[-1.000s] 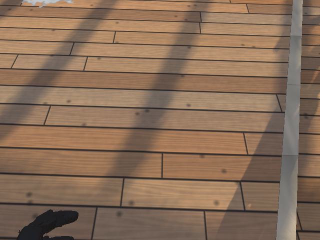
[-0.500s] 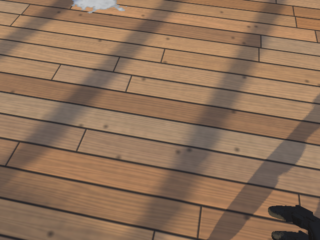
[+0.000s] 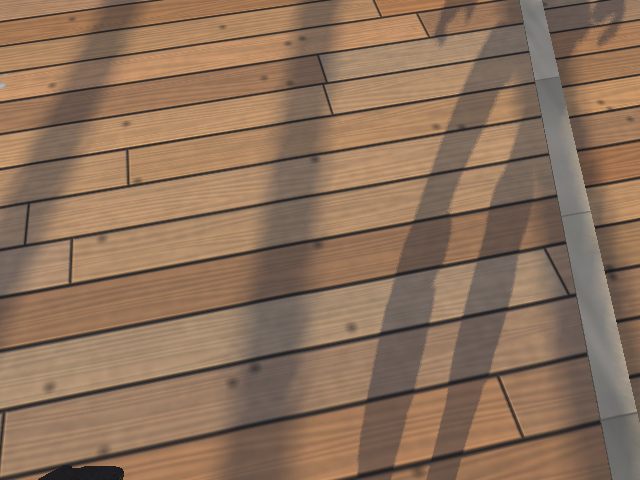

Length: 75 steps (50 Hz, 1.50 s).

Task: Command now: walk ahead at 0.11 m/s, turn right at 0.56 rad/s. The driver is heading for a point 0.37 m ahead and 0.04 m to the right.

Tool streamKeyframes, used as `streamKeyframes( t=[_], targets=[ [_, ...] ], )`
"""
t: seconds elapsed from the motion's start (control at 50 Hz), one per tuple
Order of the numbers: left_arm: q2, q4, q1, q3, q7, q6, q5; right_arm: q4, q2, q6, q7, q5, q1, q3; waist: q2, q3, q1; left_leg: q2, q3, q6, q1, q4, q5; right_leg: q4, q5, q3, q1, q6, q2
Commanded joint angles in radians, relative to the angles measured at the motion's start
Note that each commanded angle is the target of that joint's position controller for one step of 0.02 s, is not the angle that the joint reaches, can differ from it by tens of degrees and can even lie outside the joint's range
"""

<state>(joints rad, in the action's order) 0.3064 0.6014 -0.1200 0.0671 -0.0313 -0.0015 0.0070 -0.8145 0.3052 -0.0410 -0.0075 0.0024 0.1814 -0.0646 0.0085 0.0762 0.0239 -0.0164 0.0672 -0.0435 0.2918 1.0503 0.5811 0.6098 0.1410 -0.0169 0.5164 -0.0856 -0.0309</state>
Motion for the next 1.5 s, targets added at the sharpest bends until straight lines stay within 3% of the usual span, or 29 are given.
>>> streamKeyframes(
  t=[0.02,0.06,0.12,0.3,0.36,0.38,0.4,0.42,0.44,0.48,0.58,0.66,0.72,0.74,0.76,0.78,0.82,1.04,1.08,1.16,1.22,1.26,1.28,1.3,1.32,1.34,1.38,1.42,1.5],
  targets=[
    [0.164,-0.066,-0.110,0.051,0.010,-0.011,-0.017,0.096,0.127,-0.003,0.004,-0.013,0.004,-0.019,0.035,-0.304,-0.063,0.001,-0.159,0.002,0.409,0.278,-0.045,-0.237,-0.311,0.491,-0.553,-0.241,0.307],
    [0.138,-0.076,-0.049,0.041,0.024,-0.002,-0.013,0.094,0.128,0.020,-0.015,0.004,-0.010,-0.022,0.033,-0.208,-0.016,-0.033,-0.166,-0.001,0.323,0.141,-0.127,-0.281,-0.213,0.413,-0.337,-0.190,0.248],
    [0.157,-0.084,-0.037,0.050,0.039,0.003,0.006,0.081,0.094,0.030,-0.025,0.008,0.015,-0.015,0.071,-0.218,0.003,0.002,-0.145,-0.020,0.225,-0.018,-0.168,-0.288,-0.275,0.361,-0.249,-0.178,0.200],
    [0.163,-0.085,-0.045,0.059,0.060,0.039,-0.009,0.108,0.087,0.024,-0.012,-0.005,-0.066,-0.012,0.150,-0.196,-0.039,0.045,-0.171,-0.025,0.122,-0.337,-0.259,-0.278,0.068,0.470,-0.226,-0.123,0.155],
    [0.152,-0.089,-0.027,0.055,0.062,0.050,-0.024,0.093,0.093,0.007,0.000,-0.008,-0.005,-0.024,0.157,-0.191,-0.001,0.047,-0.147,0.015,-0.014,-0.596,-0.364,-0.211,0.028,0.496,-0.224,-0.080,0.122],
    [0.125,-0.086,-0.052,0.047,0.062,0.051,-0.027,0.088,0.137,0.006,-0.002,0.002,0.025,-0.038,0.107,-0.198,-0.002,-0.047,-0.206,0.053,-0.115,-0.677,-0.410,-0.142,0.110,0.457,-0.161,-0.034,0.075],
    [0.076,-0.100,-0.098,0.035,0.058,0.048,-0.023,0.098,0.236,0.016,-0.009,0.025,0.005,-0.059,-0.151,-0.183,-0.057,-0.269,-0.433,0.168,-0.196,-0.726,-0.497,0.061,0.354,0.280,0.007,0.034,-0.061],
    [0.134,-0.113,-0.076,0.053,0.056,0.035,-0.020,0.102,0.220,0.020,-0.007,0.052,-0.004,-0.060,-0.299,-0.148,-0.035,-0.384,-0.596,0.297,-0.133,-0.775,-0.590,0.298,0.479,0.165,0.111,0.084,-0.110],
    [0.189,-0.087,-0.094,0.072,0.055,0.031,-0.013,0.130,0.163,0.017,-0.011,0.046,-0.051,-0.043,-0.204,-0.142,-0.042,-0.366,-0.541,0.303,-0.112,-0.755,-0.617,0.448,0.429,0.193,0.097,0.107,-0.062],
    [0.157,-0.039,-0.132,0.070,0.062,0.048,-0.013,0.143,0.104,0.019,-0.017,0.011,-0.105,-0.027,-0.131,-0.126,-0.059,-0.252,-0.376,0.233,-0.120,-0.713,-0.632,0.558,0.336,0.180,0.094,0.142,-0.057],
    [0.066,-0.056,-0.057,0.031,0.061,0.053,-0.020,0.122,0.097,0.035,-0.021,0.008,-0.048,-0.019,-0.172,-0.129,-0.009,-0.198,-0.251,0.250,-0.198,-0.700,-0.719,0.400,0.280,0.116,0.046,0.185,-0.028],
    [0.051,-0.060,-0.028,0.014,0.051,0.051,-0.017,0.106,0.137,0.044,-0.011,-0.001,-0.030,-0.028,-0.227,-0.149,0.016,-0.215,-0.243,0.260,-0.175,-0.681,-0.746,0.093,0.297,0.036,-0.158,0.173,0.012],
    [0.054,-0.013,-0.095,0.016,0.046,0.049,-0.014,0.083,0.123,0.044,-0.006,-0.025,-0.014,-0.018,-0.182,-0.132,-0.023,-0.190,-0.229,0.213,-0.125,-0.634,-0.728,-0.276,0.027,0.008,-0.339,0.119,0.000],
    [0.083,-0.019,-0.094,0.017,0.050,0.048,-0.006,0.068,0.105,0.033,-0.003,-0.020,0.026,-0.010,-0.138,-0.151,-0.012,-0.175,-0.219,0.152,-0.057,-0.625,-0.655,-0.293,-0.086,0.080,-0.452,0.087,0.050],
    [0.150,-0.028,-0.111,0.027,0.060,0.051,0.004,0.078,0.064,0.017,0.007,0.017,0.040,0.006,0.035,-0.211,0.015,-0.104,-0.143,0.082,0.025,-0.520,-0.496,-0.228,-0.367,0.226,-0.567,0.040,0.194],
    [0.125,-0.013,-0.051,0.018,0.052,0.049,0.014,0.077,0.021,0.008,0.008,0.021,0.047,0.018,0.186,-0.198,0.049,-0.052,-0.082,0.025,-0.014,-0.586,-0.312,-0.209,-0.279,0.246,-0.425,-0.042,0.238],
    [0.045,-0.015,-0.027,-0.001,0.037,0.030,0.024,0.068,0.078,0.011,0.004,0.026,-0.051,0.008,0.105,-0.142,-0.007,-0.040,-0.074,-0.013,-0.072,-0.590,-0.401,-0.232,-0.037,0.205,-0.351,-0.006,0.152],
    [0.044,0.048,-0.053,-0.008,0.043,0.008,0.011,-0.035,0.073,0.027,-0.014,0.010,-0.003,0.004,0.027,-0.067,-0.004,-0.050,-0.075,-0.011,-0.120,-0.624,-0.463,-0.235,-0.012,0.167,-0.291,0.032,0.100],
    [0.060,0.068,-0.079,-0.001,0.049,0.013,0.005,-0.056,0.065,0.029,-0.019,0.003,0.008,0.004,0.044,-0.081,-0.016,-0.009,-0.022,-0.008,-0.098,-0.572,-0.316,-0.270,0.248,0.180,-0.299,0.013,0.093],
    [0.136,0.099,-0.162,0.024,0.057,0.005,-0.015,-0.013,0.067,-0.006,-0.010,-0.023,-0.069,-0.001,0.182,0.051,-0.066,-0.005,-0.040,0.056,0.170,-0.319,-0.130,-0.442,0.632,0.480,-0.288,-0.127,0.282],
    [0.110,0.102,-0.131,0.021,0.056,-0.018,-0.030,-0.021,0.065,-0.043,0.018,-0.041,-0.037,-0.003,0.164,0.041,-0.030,-0.052,-0.077,0.123,0.187,-0.370,-0.080,-0.422,0.482,0.452,-0.345,-0.128,0.303],
    [0.105,0.088,-0.048,0.019,0.052,-0.014,-0.040,-0.099,0.059,-0.055,0.029,-0.032,0.112,-0.009,0.109,-0.020,0.055,0.009,-0.008,0.124,-0.142,-0.578,-0.343,-0.341,0.352,0.293,-0.200,-0.071,0.204],
    [0.070,0.084,-0.037,0.011,0.051,-0.017,-0.028,-0.140,0.075,-0.053,0.029,-0.019,0.200,-0.018,0.063,-0.053,0.084,0.007,-0.040,0.112,-0.290,-0.589,-0.375,-0.227,0.286,0.214,-0.116,-0.036,0.145],
    [-0.006,0.061,-0.014,-0.012,0.048,-0.024,-0.013,-0.156,0.146,-0.055,0.022,-0.014,0.310,-0.034,-0.138,-0.085,0.116,-0.182,-0.327,0.168,-0.409,-0.735,-0.193,0.079,0.272,0.068,0.026,0.042,0.032],
    [0.016,0.014,-0.005,-0.004,0.058,-0.042,-0.030,-0.154,0.240,-0.063,0.033,-0.007,0.360,-0.050,-0.326,-0.077,0.118,-0.369,-0.734,0.313,-0.449,-0.883,-0.036,0.333,0.443,0.053,0.213,0.073,-0.047],
    [0.072,0.032,-0.038,0.012,0.058,-0.057,-0.050,-0.130,0.175,-0.072,0.031,-0.003,0.280,-0.029,-0.199,-0.021,0.077,-0.390,-0.747,0.337,-0.407,-0.894,0.049,0.477,0.425,0.130,0.286,0.060,0.023],
    [0.077,0.071,-0.069,0.016,0.046,-0.077,-0.043,-0.090,0.115,-0.073,0.023,-0.004,0.174,-0.010,-0.119,0.036,0.034,-0.300,-0.540,0.264,-0.373,-0.892,-0.106,0.496,0.228,0.111,0.318,0.038,0.089],
    [0.073,0.081,-0.054,0.023,0.039,-0.077,-0.017,-0.086,0.076,-0.061,0.021,0.000,0.153,0.009,-0.107,0.013,0.016,-0.235,-0.342,0.210,-0.348,-0.860,-0.619,0.437,0.132,0.075,0.244,0.054,0.114],
    [-0.015,0.076,-0.014,-0.001,0.027,-0.056,-0.017,-0.100,0.082,-0.028,-0.003,0.007,0.172,0.016,-0.099,-0.048,0.007,-0.150,-0.121,0.190,-0.281,-0.815,-1.086,0.248,0.008,-0.009,0.093,0.107,0.077]
  ],
)
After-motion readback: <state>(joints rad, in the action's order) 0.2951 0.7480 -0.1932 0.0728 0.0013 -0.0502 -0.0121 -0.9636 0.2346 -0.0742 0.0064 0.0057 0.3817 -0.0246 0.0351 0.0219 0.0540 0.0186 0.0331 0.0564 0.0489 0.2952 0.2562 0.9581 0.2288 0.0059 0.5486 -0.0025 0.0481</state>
